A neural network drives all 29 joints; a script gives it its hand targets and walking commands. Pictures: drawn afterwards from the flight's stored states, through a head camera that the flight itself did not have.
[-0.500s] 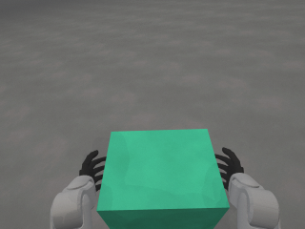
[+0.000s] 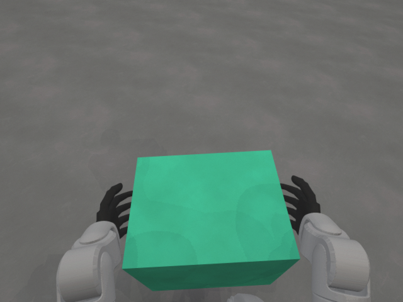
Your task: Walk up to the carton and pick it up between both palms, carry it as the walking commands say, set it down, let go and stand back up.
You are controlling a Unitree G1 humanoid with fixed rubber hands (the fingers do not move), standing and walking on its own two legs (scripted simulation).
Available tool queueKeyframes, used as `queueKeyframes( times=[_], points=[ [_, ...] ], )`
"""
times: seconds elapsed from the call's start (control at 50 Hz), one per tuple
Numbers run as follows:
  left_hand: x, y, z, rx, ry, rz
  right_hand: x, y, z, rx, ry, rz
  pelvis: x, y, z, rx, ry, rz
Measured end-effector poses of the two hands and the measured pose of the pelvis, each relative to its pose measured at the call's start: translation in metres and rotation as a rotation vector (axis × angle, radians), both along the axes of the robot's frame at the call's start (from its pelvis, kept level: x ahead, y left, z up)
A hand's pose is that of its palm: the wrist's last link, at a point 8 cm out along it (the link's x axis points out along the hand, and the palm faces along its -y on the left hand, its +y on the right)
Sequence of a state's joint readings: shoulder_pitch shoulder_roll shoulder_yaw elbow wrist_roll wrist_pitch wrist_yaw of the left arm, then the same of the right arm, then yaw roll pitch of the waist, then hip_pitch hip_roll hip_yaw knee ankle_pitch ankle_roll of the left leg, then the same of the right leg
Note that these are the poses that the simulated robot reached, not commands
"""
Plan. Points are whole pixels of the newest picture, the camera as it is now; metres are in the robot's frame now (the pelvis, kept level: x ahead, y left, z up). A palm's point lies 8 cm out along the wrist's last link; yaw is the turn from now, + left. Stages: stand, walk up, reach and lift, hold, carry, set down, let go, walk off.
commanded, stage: carry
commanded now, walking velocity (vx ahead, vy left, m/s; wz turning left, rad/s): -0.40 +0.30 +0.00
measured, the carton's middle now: (208, 225) +0.29 +0.02 +0.00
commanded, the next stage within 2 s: none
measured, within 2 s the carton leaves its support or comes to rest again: neither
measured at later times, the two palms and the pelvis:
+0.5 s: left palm out of the picture +0.03 +0.30 +0.10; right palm out of the picture +0.01 -0.03 +0.10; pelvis -0.25 +0.16 +0.00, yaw -1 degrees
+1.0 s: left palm out of the picture -0.21 +0.44 +0.10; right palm out of the picture -0.26 +0.11 +0.06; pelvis -0.46 +0.31 +0.01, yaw -6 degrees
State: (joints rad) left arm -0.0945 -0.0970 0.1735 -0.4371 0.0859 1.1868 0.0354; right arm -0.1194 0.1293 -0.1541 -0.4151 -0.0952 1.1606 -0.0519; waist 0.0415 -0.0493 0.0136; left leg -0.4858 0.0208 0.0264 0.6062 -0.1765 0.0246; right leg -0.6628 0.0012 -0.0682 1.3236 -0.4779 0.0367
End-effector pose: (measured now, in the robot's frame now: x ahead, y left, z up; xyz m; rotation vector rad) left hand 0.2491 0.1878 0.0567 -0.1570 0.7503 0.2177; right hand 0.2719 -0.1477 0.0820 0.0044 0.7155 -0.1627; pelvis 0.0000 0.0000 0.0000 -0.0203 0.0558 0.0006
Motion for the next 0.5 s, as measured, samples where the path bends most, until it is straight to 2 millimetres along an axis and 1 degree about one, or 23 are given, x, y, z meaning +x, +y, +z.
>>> queueKeyframes(
  times=[0.06, 0.08, 0.12, 0.14, 0.18, 0.2, 0.22, 0.24, 0.28, 0.3, 0.34, 0.38, 0.42, 0.46, 0.5],
  points=[
    [-0.016, 0.011, 0.021, 0.042, -0.109, -0.007, -0.021, 0.01, 0.012, 0.036, -0.109, -0.012, -0.032, 0.016, -0.006, 0.025, 0.017, -0.029],
    [-0.022, 0.013, 0.027, 0.063, -0.13, -0.017, -0.03, 0.012, 0.011, 0.052, -0.129, -0.021, -0.043, 0.021, -0.008, 0.031, 0.023, -0.038],
    [-0.037, 0.015, 0.035, 0.114, -0.143, -0.044, -0.054, 0.014, 0.002, 0.089, -0.143, -0.042, -0.063, 0.033, -0.014, 0.05, 0.032, -0.056],
    [-0.047, 0.015, 0.036, 0.136, -0.13, -0.06, -0.069, 0.014, -0.007, 0.111, -0.131, -0.057, -0.074, 0.04, -0.015, 0.04, 0.028, -0.067],
    [-0.07, 0.016, 0.034, 0.16, -0.063, -0.087, -0.105, 0.017, -0.027, 0.153, -0.06, -0.094, -0.093, 0.053, -0.01, 0.017, -0.003, -0.067],
    [-0.082, 0.017, 0.031, 0.166, -0.026, -0.105, -0.126, 0.018, -0.034, 0.168, -0.022, -0.115, -0.101, 0.058, -0.007, 0.028, -0.016, -0.063],
    [-0.095, 0.018, 0.029, 0.166, 0.002, -0.123, -0.146, 0.021, -0.037, 0.173, 0.004, -0.135, -0.11, 0.063, -0.003, 0.04, -0.03, -0.061],
    [-0.107, 0.02, 0.028, 0.159, 0.016, -0.14, -0.164, 0.022, -0.036, 0.171, 0.017, -0.153, -0.118, 0.068, 0.0, 0.048, -0.042, -0.061],
    [-0.129, 0.023, 0.03, 0.142, 0.005, -0.17, -0.193, 0.025, -0.026, 0.164, 0.004, -0.188, -0.137, 0.078, 0.003, 0.059, -0.06, -0.064],
    [-0.137, 0.025, 0.034, 0.135, -0.017, -0.181, -0.203, 0.028, -0.018, 0.159, -0.019, -0.2, -0.147, 0.083, 0.004, 0.064, -0.066, -0.064],
    [-0.151, 0.033, 0.044, 0.131, -0.079, -0.194, -0.218, 0.035, 0.0, 0.14, -0.08, -0.206, -0.168, 0.095, 0.004, 0.072, -0.071, -0.062],
    [-0.165, 0.045, 0.053, 0.129, -0.131, -0.191, -0.229, 0.047, 0.015, 0.111, -0.13, -0.19, -0.188, 0.107, 0.004, 0.08, -0.065, -0.055],
    [-0.181, 0.063, 0.058, 0.128, -0.153, -0.176, -0.24, 0.065, 0.022, 0.09, -0.15, -0.166, -0.208, 0.122, 0.003, 0.083, -0.055, -0.042],
    [-0.2, 0.087, 0.054, 0.124, -0.141, -0.154, -0.252, 0.087, 0.021, 0.075, -0.138, -0.139, -0.227, 0.139, 0.001, 0.082, -0.045, -0.032],
    [-0.222, 0.114, 0.041, 0.114, -0.105, -0.132, -0.265, 0.114, 0.014, 0.058, -0.103, -0.113, -0.247, 0.159, -0.003, 0.077, -0.036, -0.025]
  ],
)
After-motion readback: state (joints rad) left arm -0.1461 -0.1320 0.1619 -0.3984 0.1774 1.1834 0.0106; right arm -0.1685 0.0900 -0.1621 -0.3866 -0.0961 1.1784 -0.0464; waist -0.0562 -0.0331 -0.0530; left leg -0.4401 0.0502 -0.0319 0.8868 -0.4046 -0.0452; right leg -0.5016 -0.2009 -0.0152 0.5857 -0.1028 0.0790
